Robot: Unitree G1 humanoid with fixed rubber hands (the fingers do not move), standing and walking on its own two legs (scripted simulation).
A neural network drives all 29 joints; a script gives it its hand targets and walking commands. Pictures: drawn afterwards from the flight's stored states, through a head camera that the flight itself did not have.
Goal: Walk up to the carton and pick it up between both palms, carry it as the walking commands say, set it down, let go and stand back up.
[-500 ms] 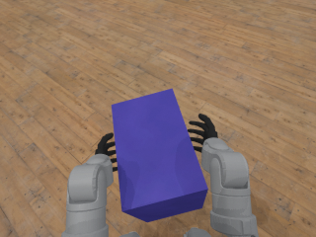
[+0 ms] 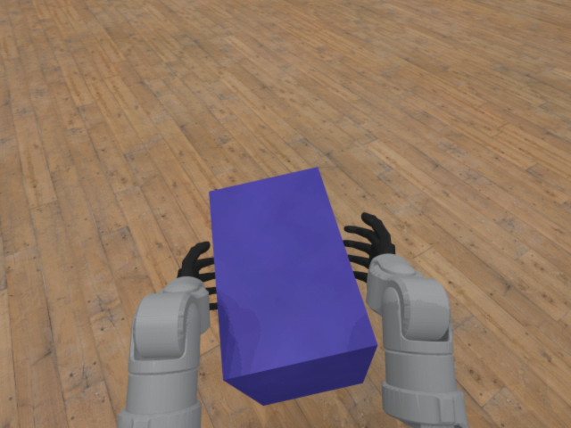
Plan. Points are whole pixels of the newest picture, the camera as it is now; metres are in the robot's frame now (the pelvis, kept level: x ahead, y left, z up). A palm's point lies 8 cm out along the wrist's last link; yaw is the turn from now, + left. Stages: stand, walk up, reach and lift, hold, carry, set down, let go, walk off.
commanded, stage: carry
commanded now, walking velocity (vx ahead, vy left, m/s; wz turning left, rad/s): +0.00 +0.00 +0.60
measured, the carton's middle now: (289, 291) +0.32 -0.01 +0.02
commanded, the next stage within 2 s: none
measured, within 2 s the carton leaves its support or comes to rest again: neither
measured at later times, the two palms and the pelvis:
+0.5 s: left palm (180, 365) +0.19 +0.11 +0.10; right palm (405, 318) +0.23 -0.13 +0.12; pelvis -0.08 -0.03 +0.01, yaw +8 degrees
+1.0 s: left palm out of the picture +0.09 +0.14 +0.10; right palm (395, 387) +0.16 -0.10 +0.11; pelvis -0.16 -0.03 +0.02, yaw +10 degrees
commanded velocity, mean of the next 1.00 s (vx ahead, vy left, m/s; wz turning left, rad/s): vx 0.00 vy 0.00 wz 0.00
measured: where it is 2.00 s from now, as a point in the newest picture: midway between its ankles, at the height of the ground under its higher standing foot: outside the picture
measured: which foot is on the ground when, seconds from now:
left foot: down 0.00-0.28, up 0.30-0.42, down 0.44-1.00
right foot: up 0.00-0.24, down 0.26-1.00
